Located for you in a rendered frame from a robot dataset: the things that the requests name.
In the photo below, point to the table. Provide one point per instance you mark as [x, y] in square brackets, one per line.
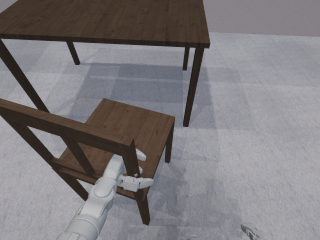
[166, 23]

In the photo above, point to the right robot hand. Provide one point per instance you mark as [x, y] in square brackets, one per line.
[252, 233]

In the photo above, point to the chair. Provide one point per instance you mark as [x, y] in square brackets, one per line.
[113, 128]

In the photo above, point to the left robot hand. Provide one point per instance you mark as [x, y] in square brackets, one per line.
[116, 167]

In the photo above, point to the left robot forearm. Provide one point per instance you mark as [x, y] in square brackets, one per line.
[89, 220]

